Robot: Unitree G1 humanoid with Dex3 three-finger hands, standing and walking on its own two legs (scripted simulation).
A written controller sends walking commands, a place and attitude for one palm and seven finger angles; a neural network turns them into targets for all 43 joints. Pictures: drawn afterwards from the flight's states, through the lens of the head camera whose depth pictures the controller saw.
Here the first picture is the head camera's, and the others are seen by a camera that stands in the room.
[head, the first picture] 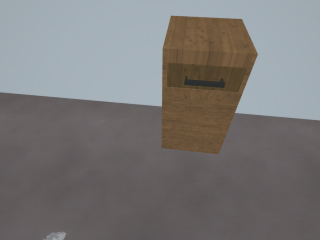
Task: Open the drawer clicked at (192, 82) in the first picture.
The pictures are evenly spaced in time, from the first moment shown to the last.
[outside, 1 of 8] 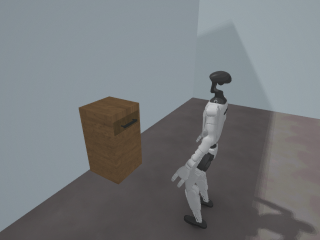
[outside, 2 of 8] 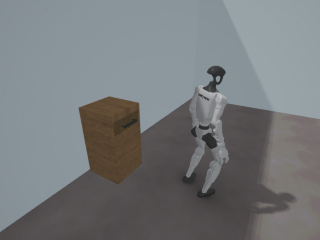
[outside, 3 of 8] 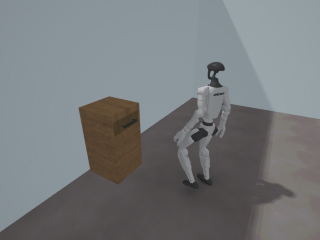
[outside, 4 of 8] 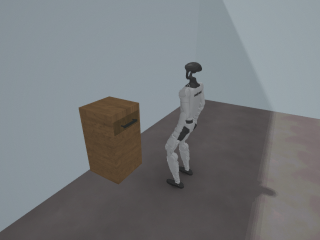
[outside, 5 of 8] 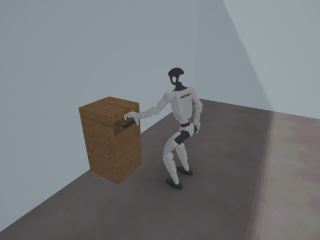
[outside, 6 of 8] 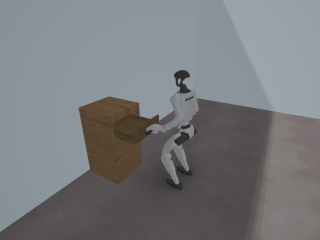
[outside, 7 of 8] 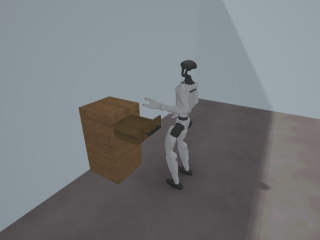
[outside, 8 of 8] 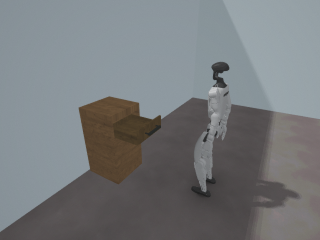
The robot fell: no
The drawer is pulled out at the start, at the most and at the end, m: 0.00 0.30 0.30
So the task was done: yes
